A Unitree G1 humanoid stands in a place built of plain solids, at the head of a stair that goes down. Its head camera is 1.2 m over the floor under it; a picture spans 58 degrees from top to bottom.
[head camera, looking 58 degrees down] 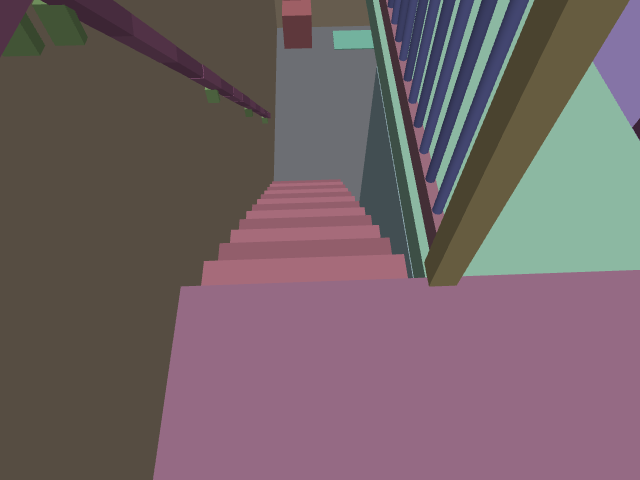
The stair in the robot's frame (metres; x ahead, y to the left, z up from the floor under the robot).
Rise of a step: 0.20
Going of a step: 0.21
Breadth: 0.75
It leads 2 degrees to the left of straight ahead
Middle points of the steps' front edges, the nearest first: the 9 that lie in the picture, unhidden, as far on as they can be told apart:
0.60 0.05 0.00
0.80 0.06 -0.20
1.01 0.07 -0.41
1.21 0.07 -0.61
1.42 0.08 -0.82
1.62 0.09 -1.02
1.82 0.10 -1.23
2.03 0.11 -1.43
2.23 0.12 -1.64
